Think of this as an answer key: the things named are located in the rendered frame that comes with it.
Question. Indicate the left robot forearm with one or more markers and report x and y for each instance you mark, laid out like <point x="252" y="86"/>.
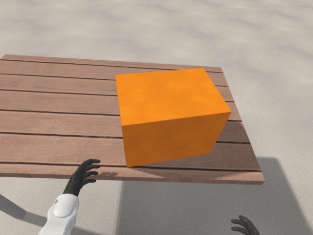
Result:
<point x="61" y="217"/>

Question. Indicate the table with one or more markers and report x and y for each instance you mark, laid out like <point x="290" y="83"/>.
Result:
<point x="56" y="113"/>

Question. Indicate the carton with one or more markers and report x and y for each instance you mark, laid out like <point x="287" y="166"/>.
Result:
<point x="167" y="115"/>

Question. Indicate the right robot hand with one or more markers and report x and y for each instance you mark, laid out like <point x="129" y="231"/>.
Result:
<point x="249" y="227"/>

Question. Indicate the left robot hand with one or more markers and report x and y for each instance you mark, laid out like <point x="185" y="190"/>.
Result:
<point x="77" y="180"/>

